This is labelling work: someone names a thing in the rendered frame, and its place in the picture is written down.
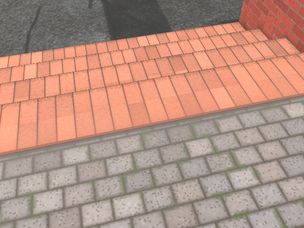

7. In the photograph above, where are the stairs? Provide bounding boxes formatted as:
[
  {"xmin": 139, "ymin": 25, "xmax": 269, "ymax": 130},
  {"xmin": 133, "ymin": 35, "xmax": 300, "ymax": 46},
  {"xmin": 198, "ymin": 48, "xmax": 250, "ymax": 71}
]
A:
[{"xmin": 0, "ymin": 22, "xmax": 300, "ymax": 105}]

